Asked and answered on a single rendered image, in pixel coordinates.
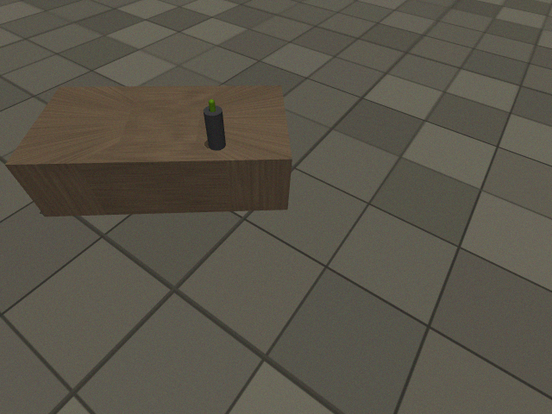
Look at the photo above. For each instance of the bottle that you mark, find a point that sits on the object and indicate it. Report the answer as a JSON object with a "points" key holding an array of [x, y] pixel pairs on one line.
{"points": [[213, 117]]}

